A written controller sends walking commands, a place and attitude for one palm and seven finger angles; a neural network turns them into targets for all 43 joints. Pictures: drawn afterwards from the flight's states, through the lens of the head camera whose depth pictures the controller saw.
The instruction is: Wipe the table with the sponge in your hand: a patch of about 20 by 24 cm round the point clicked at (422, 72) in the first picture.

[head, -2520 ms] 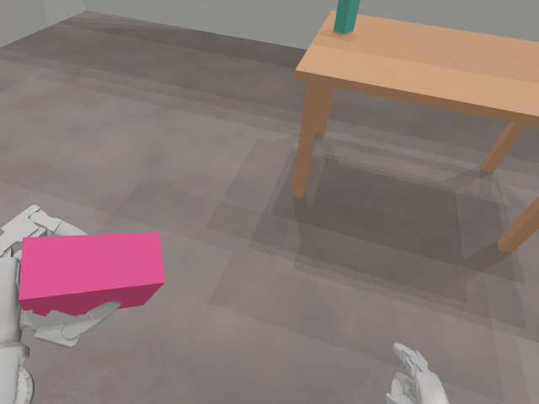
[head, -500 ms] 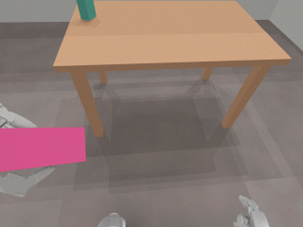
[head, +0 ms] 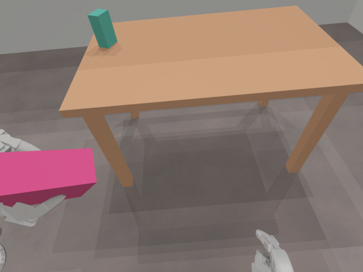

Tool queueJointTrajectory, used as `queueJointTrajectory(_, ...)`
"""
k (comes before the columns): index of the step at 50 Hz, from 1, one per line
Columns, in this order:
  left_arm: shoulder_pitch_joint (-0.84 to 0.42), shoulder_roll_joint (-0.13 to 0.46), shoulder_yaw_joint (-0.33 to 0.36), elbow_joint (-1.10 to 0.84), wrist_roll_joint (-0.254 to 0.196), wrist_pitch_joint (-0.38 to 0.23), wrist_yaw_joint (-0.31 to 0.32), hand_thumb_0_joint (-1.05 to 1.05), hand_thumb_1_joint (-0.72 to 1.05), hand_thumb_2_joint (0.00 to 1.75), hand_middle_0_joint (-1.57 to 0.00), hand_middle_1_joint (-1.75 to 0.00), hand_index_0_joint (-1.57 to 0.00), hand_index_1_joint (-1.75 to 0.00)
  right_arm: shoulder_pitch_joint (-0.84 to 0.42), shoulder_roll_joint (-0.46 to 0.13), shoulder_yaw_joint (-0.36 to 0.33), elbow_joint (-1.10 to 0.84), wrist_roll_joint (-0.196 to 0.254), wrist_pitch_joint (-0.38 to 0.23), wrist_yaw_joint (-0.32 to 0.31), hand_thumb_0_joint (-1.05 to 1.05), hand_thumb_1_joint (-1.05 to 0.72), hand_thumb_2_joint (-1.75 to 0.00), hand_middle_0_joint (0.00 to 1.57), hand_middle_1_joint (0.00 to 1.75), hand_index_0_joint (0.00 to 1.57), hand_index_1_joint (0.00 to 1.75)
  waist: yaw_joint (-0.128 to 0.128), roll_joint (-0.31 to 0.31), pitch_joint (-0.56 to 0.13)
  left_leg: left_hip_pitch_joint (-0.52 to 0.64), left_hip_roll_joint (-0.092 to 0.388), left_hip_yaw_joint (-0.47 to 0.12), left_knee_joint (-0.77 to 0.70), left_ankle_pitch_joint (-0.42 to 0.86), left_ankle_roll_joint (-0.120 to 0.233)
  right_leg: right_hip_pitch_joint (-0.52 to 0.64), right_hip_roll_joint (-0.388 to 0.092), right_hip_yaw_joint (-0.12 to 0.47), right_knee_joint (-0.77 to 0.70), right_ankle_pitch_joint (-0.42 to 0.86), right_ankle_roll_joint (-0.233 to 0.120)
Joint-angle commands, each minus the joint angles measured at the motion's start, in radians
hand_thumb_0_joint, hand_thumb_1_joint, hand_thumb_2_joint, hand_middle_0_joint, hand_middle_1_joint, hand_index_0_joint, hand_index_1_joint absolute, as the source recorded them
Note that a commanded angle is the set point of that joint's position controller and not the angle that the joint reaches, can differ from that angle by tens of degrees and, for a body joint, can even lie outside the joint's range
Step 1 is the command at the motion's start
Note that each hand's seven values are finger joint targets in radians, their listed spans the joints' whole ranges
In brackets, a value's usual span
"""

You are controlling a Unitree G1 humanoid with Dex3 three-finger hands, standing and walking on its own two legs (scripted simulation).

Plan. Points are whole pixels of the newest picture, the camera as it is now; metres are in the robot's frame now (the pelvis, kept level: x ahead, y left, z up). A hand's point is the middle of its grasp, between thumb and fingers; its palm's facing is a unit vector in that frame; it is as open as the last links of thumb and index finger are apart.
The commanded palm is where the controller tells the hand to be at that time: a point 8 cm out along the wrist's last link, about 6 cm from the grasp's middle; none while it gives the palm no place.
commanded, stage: turn to face it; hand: left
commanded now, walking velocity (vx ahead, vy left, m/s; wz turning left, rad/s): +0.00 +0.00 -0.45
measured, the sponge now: (60, 177) +0.22 +0.23 +0.17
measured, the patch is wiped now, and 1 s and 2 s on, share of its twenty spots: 0.00 0.00 0.00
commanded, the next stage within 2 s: take the last steps up to it in 0.60 s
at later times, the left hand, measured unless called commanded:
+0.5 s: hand (87, 148) +0.27 +0.19 +0.18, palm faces +0.27 -0.84 -0.48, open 10.1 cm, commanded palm +0.23 +0.23 +0.19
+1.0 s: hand (105, 167) +0.25 +0.16 +0.17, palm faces +0.12 -0.90 -0.42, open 10.1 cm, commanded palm +0.20 +0.22 +0.19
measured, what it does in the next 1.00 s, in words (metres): steps on the spot, turning right: left foot, then right foot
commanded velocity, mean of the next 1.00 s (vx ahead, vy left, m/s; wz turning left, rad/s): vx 0.10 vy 0.01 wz -0.20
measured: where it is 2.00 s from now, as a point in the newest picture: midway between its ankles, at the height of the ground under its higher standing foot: outside the picture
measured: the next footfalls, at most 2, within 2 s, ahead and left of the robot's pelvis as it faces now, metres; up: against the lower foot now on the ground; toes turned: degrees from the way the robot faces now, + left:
left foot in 0.60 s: +0.07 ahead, +0.12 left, +0.00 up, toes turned -6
right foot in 0.94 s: -0.05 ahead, -0.11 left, +0.00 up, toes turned -23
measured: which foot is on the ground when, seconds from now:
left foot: down 0.00-0.00, up 0.02-0.58, down 0.60-0.96, up 0.98-1.00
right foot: down 0.00-0.62, up 0.64-0.92, down 0.94-1.00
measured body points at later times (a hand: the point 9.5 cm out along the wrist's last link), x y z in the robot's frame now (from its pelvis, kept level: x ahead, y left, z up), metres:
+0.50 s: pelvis +0.02 -0.02 +0.01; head +0.04 -0.04 +0.46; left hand +0.25 +0.24 +0.21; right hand +0.13 -0.30 -0.08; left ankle +0.03 +0.12 -0.69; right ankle +0.05 -0.08 -0.72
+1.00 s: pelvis -0.03 +0.00 +0.01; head -0.02 -0.02 +0.45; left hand +0.23 +0.20 +0.19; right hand +0.06 -0.25 -0.10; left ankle +0.02 +0.12 -0.71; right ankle -0.09 -0.10 -0.73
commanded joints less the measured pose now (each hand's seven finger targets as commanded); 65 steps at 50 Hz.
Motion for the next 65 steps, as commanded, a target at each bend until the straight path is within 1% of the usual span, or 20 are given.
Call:
queueJointTrajectory(1, -0.177, 0.185, 0.060, -0.158, 0.010, -0.021, 0.014, 0.00, 0.10, 1.30, -1.20, -1.60, -1.20, -1.60, -0.117, -0.129, -0.055, -0.152, -0.003, -0.043, -0.017, 0.00, -0.90, -0.90, 0.20, 0.30, 0.20, 0.30, -0.043, -0.358, -0.180, -0.362, -0.106, -0.118, 0.559, -0.307, 0.023, 0.338, -0.373, 0.537, -0.157, 0.811, -0.168)
queueJointTrajectory(2, -0.172, 0.151, 0.032, -0.181, -0.002, -0.021, 0.004, 0.00, 0.10, 1.30, -1.20, -1.60, -1.20, -1.60, -0.086, -0.147, -0.079, -0.141, 0.005, -0.040, -0.011, 0.00, -0.90, -0.90, 0.20, 0.30, 0.20, 0.30, -0.059, -0.360, -0.212, -0.311, -0.092, -0.172, 0.587, -0.220, 0.013, 0.319, -0.312, 0.497, -0.167, 0.735, -0.113)
queueJointTrajectory(9, 0.058, 0.267, 0.198, -0.413, -0.034, -0.091, 0.034, 0.00, 0.10, 1.30, -1.20, -1.60, -1.20, -1.60, -0.134, -0.144, -0.082, -0.151, -0.006, 0.006, 0.004, 0.00, -0.90, -0.90, 0.20, 0.30, 0.20, 0.30, -0.062, -0.089, -0.262, -0.374, -0.097, -0.182, 0.648, -0.030, -0.012, 0.327, -0.248, 0.342, -0.147, 0.622, -0.138)
queueJointTrajectory(20, 0.124, 0.163, 0.132, -0.158, -0.045, -0.062, 0.018, 0.00, 0.10, 1.30, -1.20, -1.60, -1.20, -1.60, -0.090, -0.173, -0.089, -0.189, 0.010, 0.020, -0.004, 0.00, -0.90, -0.90, 0.20, 0.30, 0.20, 0.30, -0.048, -0.214, -0.244, -0.238, -0.117, -0.129, 0.193, -0.059, 0.014, 0.287, -0.206, 0.402, -0.176, 0.599, -0.115)
queueJointTrajectory(27, -0.071, 0.182, 0.057, -0.356, -0.014, -0.055, 0.029, 0.00, 0.10, 1.30, -1.20, -1.60, -1.20, -1.60, -0.068, -0.175, -0.078, -0.199, 0.002, 0.020, -0.019, 0.00, -0.90, -0.90, 0.20, 0.30, 0.20, 0.30, -0.052, -0.139, -0.221, 0.027, -0.119, -0.135, -0.110, 0.023, 0.052, 0.124, -0.187, 0.448, -0.219, 0.195, -0.114)
queueJointTrajectory(29, -0.134, 0.215, 0.075, -0.439, -0.014, -0.063, 0.031, 0.00, 0.10, 1.30, -1.20, -1.60, -1.20, -1.60, -0.068, -0.193, -0.084, -0.208, -0.005, 0.014, -0.025, 0.00, -0.90, -0.90, 0.20, 0.30, 0.20, 0.30, -0.056, 0.009, -0.189, 0.140, -0.038, -0.196, -0.250, 0.098, 0.079, 0.004, -0.103, 0.407, -0.149, 0.018, -0.065)
queueJointTrajectory(31, -0.098, 0.201, 0.077, -0.417, -0.003, -0.080, 0.031, 0.00, 0.10, 1.30, -1.20, -1.60, -1.20, -1.60, -0.070, -0.186, -0.077, -0.210, -0.010, -0.002, -0.022, 0.00, -0.90, -0.90, 0.20, 0.30, 0.20, 0.30, -0.025, 0.209, -0.156, 0.136, 0.190, -0.395, -0.329, 0.335, 0.180, -0.088, 0.042, 0.248, 0.096, -0.183, -0.003)
queueJointTrajectory(33, -0.053, 0.197, 0.096, -0.331, -0.001, -0.071, 0.023, 0.00, 0.10, 1.30, -1.20, -1.60, -1.20, -1.60, -0.076, -0.151, -0.070, -0.194, -0.022, -0.014, -0.016, 0.00, -0.90, -0.90, 0.20, 0.30, 0.20, 0.30, -0.026, 0.250, -0.103, -0.045, 0.241, -0.383, -0.373, 0.302, 0.223, -0.063, 0.030, 0.194, 0.371, -0.269, 0.012)
queueJointTrajectory(37, -0.098, 0.090, 0.003, -0.243, -0.006, -0.053, 0.002, 0.00, 0.10, 1.30, -1.20, -1.60, -1.20, -1.60, -0.039, -0.182, -0.085, -0.161, 0.001, -0.034, 0.009, 0.00, -0.90, -0.90, 0.20, 0.30, 0.20, 0.30, -0.057, 0.158, -0.083, 0.025, 0.147, -0.199, -0.299, 0.360, 0.169, -0.068, 0.041, 0.105, 0.271, -0.218, 0.029)
queueJointTrajectory(41, -0.103, 0.090, -0.017, -0.194, -0.009, -0.026, 0.004, 0.00, 0.10, 1.30, -1.20, -1.60, -1.20, -1.60, -0.057, -0.189, -0.074, -0.153, 0.001, -0.037, -0.002, 0.00, -0.90, -0.90, 0.20, 0.30, 0.20, 0.30, -0.080, 0.124, -0.077, 0.023, 0.141, -0.257, -0.340, 0.093, 0.181, -0.011, 0.055, 0.043, 0.124, -0.248, 0.030)
queueJointTrajectory(45, -0.098, 0.125, 0.005, -0.260, -0.003, -0.024, 0.016, 0.00, 0.10, 1.30, -1.20, -1.60, -1.20, -1.60, -0.082, -0.176, -0.067, -0.159, 0.001, -0.026, -0.014, 0.00, -0.90, -0.90, 0.20, 0.30, 0.20, 0.30, -0.068, 0.122, -0.130, -0.033, 0.075, -0.183, -0.255, -0.072, 0.140, 0.179, 0.041, 0.011, -0.148, -0.160, 0.005)
queueJointTrajectory(46, -0.084, 0.152, 0.029, -0.269, 0.000, -0.025, 0.021, 0.00, 0.10, 1.30, -1.20, -1.60, -1.20, -1.60, -0.077, -0.167, -0.065, -0.155, -0.002, -0.019, -0.014, 0.00, -0.90, -0.90, 0.20, 0.30, 0.20, 0.30, -0.069, 0.077, -0.149, -0.106, 0.051, -0.155, -0.170, -0.094, 0.122, 0.259, -0.014, 0.080, -0.182, -0.158, -0.028)
queueJointTrajectory(48, -0.085, 0.232, 0.086, -0.309, -0.007, -0.031, 0.034, 0.00, 0.10, 1.30, -1.20, -1.60, -1.20, -1.60, -0.098, -0.123, -0.053, -0.165, 0.001, -0.011, -0.016, 0.00, -0.90, -0.90, 0.20, 0.30, 0.20, 0.30, -0.054, -0.265, -0.131, -0.386, -0.104, -0.036, 0.223, -0.186, 0.054, 0.358, -0.319, 0.517, -0.316, -0.141, -0.180)
queueJointTrajectory(49, -0.123, 0.250, 0.107, -0.345, -0.013, -0.037, 0.041, 0.00, 0.10, 1.30, -1.20, -1.60, -1.20, -1.60, -0.130, -0.153, -0.065, -0.163, 0.004, -0.019, -0.012, 0.00, -0.90, -0.90, 0.20, 0.30, 0.20, 0.30, -0.036, -0.284, -0.137, -0.456, -0.107, -0.107, 0.417, -0.209, 0.044, 0.356, -0.402, 0.590, -0.343, -0.111, -0.236)
queueJointTrajectory(54, 0.022, 0.199, 0.126, -0.311, -0.015, -0.068, 0.029, 0.00, 0.10, 1.30, -1.20, -1.60, -1.20, -1.60, -0.109, -0.132, -0.058, -0.137, 0.002, 0.009, -0.017, 0.00, -0.90, -0.90, 0.20, 0.30, 0.20, 0.30, -0.065, -0.131, -0.081, -0.358, -0.030, -0.147, 0.287, -0.038, 0.035, 0.257, -0.296, 0.251, -0.264, 0.213, -0.184)
queueJointTrajectory(58, 0.012, 0.165, 0.108, -0.268, -0.015, -0.069, 0.042, 0.00, 0.10, 1.30, -1.20, -1.60, -1.20, -1.60, -0.076, -0.142, -0.080, -0.144, -0.004, -0.005, -0.027, 0.00, -0.90, -0.90, 0.20, 0.30, 0.20, 0.30, -0.041, -0.215, -0.121, -0.203, -0.091, -0.032, 0.046, 0.018, 0.054, 0.270, -0.254, 0.227, -0.225, 0.210, -0.166)
queueJointTrajectory(61, -0.006, 0.151, 0.080, -0.276, -0.015, -0.064, 0.048, 0.00, 0.10, 1.30, -1.20, -1.60, -1.20, -1.60, -0.041, -0.157, -0.096, -0.143, -0.008, -0.019, -0.038, 0.00, -0.90, -0.90, 0.20, 0.30, 0.20, 0.30, -0.064, -0.155, -0.154, 0.018, -0.131, 0.023, -0.143, 0.145, 0.061, 0.205, -0.192, 0.168, -0.091, 0.133, -0.107)
queueJointTrajectory(62, -0.019, 0.145, 0.065, -0.288, -0.014, -0.067, 0.046, 0.00, 0.10, 1.30, -1.20, -1.60, -1.20, -1.60, -0.031, -0.172, -0.107, -0.147, -0.006, -0.023, -0.045, 0.00, -0.90, -0.90, 0.20, 0.30, 0.20, 0.30, -0.075, -0.093, -0.168, 0.127, -0.117, -0.009, -0.183, 0.156, 0.079, 0.138, -0.158, 0.148, 0.033, 0.151, -0.077)
queueJointTrajectory(64, -0.044, 0.127, 0.036, -0.336, -0.016, -0.082, 0.045, 0.00, 0.10, 1.30, -1.20, -1.60, -1.20, -1.60, -0.039, -0.207, -0.118, -0.157, 0.000, -0.027, -0.044, 0.00, -0.90, -0.90, 0.20, 0.30, 0.20, 0.30, -0.080, 0.245, -0.193, 0.338, 0.208, -0.489, -0.271, 0.262, 0.235, -0.195, -0.004, 0.058, 0.408, -0.347, 0.008)
queueJointTrajectory(65, -0.051, 0.153, 0.044, -0.293, 0.000, -0.086, 0.043, 0.00, 0.10, 1.30, -1.20, -1.60, -1.20, -1.60, -0.048, -0.188, -0.101, -0.157, -0.002, -0.033, -0.036, 0.00, -0.90, -0.90, 0.20, 0.30, 0.20, 0.30, -0.079, 0.193, -0.147, 0.231, 0.264, -0.584, -0.346, 0.156, 0.294, -0.228, 0.004, 0.121, 0.559, -0.416, -0.004)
